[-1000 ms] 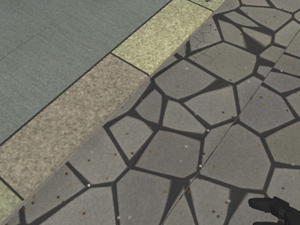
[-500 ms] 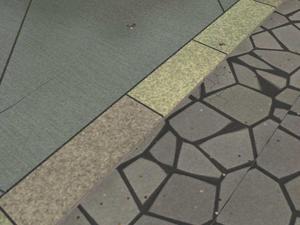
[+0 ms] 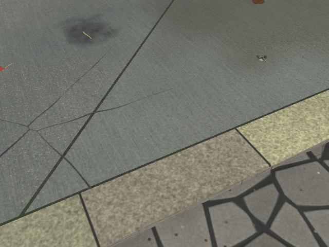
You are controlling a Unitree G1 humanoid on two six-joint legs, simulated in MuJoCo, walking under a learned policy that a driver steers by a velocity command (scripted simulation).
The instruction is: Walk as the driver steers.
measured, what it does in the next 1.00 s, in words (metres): walks ahead, turning right: right foot, then left foot 0.04 m higher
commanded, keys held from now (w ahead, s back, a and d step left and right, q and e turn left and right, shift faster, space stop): w+e+shift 0.56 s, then w+shift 0.24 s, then w+q+shift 0.20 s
